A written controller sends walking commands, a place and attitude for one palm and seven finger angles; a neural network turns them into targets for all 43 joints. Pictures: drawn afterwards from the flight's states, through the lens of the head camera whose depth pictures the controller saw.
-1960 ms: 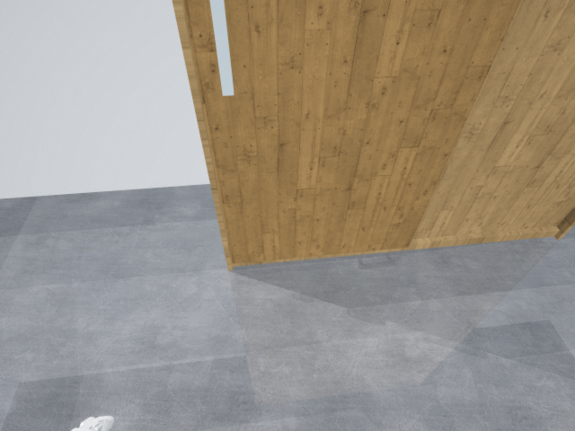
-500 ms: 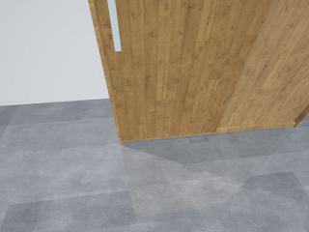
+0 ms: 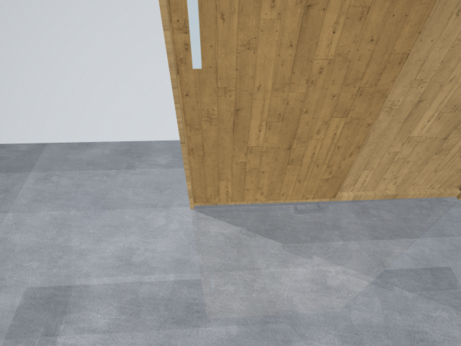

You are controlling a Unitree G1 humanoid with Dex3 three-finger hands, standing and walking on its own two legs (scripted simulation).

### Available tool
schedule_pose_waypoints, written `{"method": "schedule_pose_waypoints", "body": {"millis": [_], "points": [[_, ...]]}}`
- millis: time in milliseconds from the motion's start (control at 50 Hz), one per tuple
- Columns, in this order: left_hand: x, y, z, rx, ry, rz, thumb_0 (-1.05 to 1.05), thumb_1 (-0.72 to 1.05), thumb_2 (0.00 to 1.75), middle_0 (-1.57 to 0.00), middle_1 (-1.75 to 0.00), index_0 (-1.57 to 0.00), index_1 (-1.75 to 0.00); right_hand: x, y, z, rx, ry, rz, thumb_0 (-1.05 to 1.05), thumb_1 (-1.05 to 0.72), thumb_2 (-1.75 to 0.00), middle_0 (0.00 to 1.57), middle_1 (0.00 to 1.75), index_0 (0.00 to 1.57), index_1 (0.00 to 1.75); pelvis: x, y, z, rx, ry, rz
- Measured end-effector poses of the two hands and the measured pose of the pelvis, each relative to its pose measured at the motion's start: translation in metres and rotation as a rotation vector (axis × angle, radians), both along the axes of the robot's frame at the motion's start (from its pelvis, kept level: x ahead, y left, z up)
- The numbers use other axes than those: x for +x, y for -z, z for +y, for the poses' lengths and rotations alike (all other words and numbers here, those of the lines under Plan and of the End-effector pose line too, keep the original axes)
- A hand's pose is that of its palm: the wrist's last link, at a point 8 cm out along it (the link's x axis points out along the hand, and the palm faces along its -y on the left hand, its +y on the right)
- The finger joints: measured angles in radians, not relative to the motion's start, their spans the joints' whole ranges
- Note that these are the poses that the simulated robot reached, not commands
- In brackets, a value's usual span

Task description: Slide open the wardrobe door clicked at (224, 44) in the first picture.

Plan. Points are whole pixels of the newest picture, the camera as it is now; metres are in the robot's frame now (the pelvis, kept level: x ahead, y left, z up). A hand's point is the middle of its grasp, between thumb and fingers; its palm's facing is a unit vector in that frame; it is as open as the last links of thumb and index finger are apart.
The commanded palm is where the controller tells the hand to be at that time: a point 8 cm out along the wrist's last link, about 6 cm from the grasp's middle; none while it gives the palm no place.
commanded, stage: take the last steps up to it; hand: left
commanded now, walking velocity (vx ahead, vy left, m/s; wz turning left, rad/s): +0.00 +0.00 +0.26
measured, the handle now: (194, 18) +0.86 +0.15 +0.19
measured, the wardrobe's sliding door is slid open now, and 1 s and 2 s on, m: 0.00 0.00 0.00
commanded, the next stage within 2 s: come to a stop and stand still in 1.08 s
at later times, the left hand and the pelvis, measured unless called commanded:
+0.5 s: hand out of the picture -0.04 +0.17 -0.18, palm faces +0.17 -0.97 -0.15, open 7.4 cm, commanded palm none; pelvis +0.07 +0.02 -0.01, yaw +5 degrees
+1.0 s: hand (153, 245) +0.37 +0.21 -0.16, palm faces -0.01 -0.98 -0.21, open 7.3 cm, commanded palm none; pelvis +0.25 +0.02 -0.01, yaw +2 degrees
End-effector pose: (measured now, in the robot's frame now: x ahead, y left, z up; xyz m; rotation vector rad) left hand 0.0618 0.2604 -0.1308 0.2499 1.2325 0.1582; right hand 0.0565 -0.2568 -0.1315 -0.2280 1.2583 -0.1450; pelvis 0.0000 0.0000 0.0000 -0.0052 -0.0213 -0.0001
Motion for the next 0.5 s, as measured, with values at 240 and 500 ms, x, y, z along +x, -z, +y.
{"method": "schedule_pose_waypoints", "body": {"millis": [240, 500], "points": [[-0.067, 0.019, -0.015, -0.083, -0.096, 0.136, 0.01, 0.91, 0.90, -0.20, -0.30, -0.20, -0.30, -0.028, 0.008, 0.034, 0.041, 0.000, 0.087, 0.01, -0.92, -0.90, 0.20, 0.30, 0.20, 0.30, 0.007, 0.003, 0.007, -0.015, -0.032, 0.023], [-0.109, 0.024, -0.040, -0.144, -0.250, 0.295, 0.01, 0.91, 0.90, -0.20, -0.30, -0.20, -0.30, 0.027, 0.006, 0.031, 0.005, -0.023, 0.123, 0.01, -0.91, -0.90, 0.20, 0.30, 0.20, 0.29, 0.068, 0.008, 0.016, -0.029, -0.090, 0.030]]}}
